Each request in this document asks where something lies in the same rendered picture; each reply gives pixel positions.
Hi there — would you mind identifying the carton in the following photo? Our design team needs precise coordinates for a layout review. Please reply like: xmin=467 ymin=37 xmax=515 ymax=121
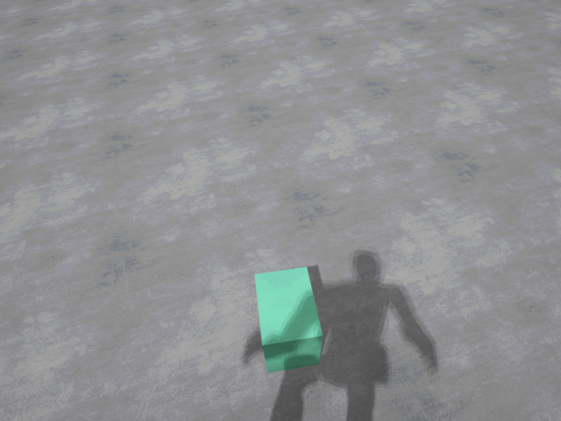
xmin=255 ymin=267 xmax=323 ymax=373

